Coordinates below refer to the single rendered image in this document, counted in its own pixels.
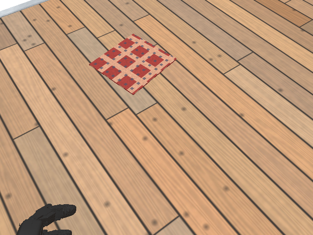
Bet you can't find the robot left hand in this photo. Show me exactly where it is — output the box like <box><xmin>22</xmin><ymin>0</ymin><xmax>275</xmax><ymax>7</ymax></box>
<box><xmin>17</xmin><ymin>204</ymin><xmax>76</xmax><ymax>235</ymax></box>

